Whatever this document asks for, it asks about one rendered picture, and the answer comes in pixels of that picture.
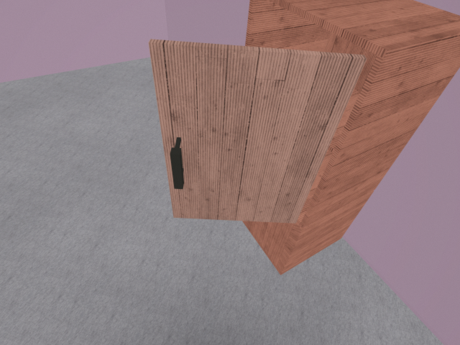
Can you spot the cupboard door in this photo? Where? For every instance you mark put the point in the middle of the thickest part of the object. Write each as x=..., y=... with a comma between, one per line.
x=255, y=124

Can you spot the handle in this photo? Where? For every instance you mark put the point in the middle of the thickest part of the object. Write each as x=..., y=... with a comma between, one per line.
x=177, y=165

